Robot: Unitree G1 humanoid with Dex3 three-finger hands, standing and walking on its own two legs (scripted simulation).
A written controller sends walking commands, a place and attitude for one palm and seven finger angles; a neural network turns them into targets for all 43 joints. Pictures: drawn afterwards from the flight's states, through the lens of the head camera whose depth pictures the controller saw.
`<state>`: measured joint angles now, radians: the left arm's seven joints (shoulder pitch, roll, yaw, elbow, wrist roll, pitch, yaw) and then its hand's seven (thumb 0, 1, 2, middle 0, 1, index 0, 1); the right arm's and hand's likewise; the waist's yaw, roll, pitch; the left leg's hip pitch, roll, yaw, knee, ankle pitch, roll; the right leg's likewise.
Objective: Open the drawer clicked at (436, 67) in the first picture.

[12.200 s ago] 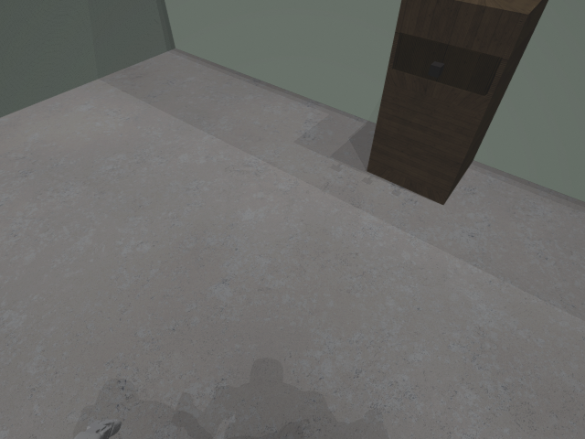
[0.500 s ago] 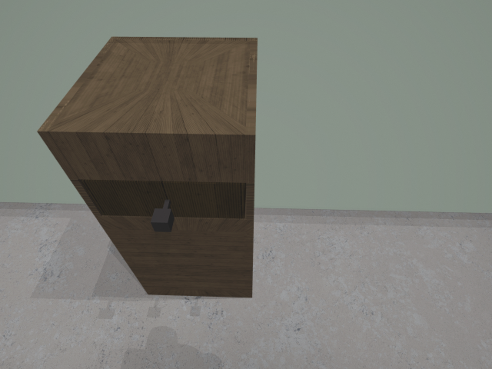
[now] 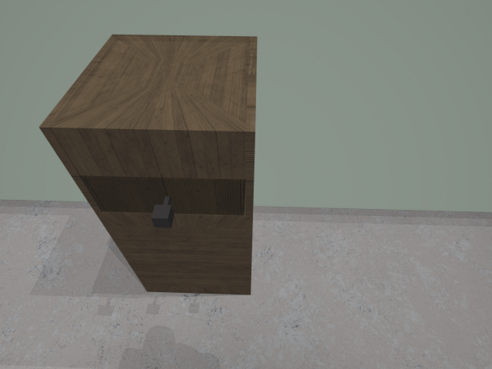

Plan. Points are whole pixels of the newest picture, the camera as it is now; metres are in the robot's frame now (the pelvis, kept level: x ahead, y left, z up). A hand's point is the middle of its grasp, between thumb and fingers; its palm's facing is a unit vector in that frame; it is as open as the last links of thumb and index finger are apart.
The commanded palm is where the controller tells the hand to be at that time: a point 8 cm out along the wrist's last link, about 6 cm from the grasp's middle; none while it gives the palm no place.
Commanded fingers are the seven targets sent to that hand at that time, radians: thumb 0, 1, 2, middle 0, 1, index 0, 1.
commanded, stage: look again from close up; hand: left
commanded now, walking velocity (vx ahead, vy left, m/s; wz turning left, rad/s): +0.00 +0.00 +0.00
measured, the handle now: (164, 209) +0.49 +0.24 -0.12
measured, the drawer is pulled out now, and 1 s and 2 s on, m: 0.00 0.00 0.00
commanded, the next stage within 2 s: raise the hand with hooked fingers in 0.34 s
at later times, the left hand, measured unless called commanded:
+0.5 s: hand out of the picture -0.01 +0.17 -0.16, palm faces -0.06 -0.97 -0.23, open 7.3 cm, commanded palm +0.10 +0.21 -0.06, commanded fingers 0.00 0.81 0.86 -0.21 -0.36 -0.21 -0.36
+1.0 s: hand out of the picture +0.13 +0.22 -0.07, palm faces +0.02 -0.09 -1.00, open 9.3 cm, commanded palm +0.14 +0.23 +0.00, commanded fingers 0.00 0.22 0.61 -0.25 -0.74 -0.25 -0.74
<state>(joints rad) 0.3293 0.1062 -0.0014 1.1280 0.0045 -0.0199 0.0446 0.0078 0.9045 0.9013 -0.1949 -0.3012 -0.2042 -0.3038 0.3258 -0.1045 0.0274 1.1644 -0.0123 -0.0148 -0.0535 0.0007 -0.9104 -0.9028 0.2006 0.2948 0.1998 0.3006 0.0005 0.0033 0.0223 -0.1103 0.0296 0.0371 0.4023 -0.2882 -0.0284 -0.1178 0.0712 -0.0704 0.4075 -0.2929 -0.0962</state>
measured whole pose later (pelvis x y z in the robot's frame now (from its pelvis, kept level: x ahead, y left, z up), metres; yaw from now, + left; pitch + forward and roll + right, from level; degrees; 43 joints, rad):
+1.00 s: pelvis -0.06 +0.02 -0.04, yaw -1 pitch +8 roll +2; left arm 0.34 0.26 -0.23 0.14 1.15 0.09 0.55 0.01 0.43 0.70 -0.25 -0.60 -0.26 -0.60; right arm 0.01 -0.22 -0.01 0.50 -0.05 0.13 0.03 0.01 -0.91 -0.90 0.20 0.29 0.20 0.30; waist 0.11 0.00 -0.12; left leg -0.57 -0.01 0.07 0.83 -0.40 0.01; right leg -0.61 0.02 -0.04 0.88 -0.41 -0.08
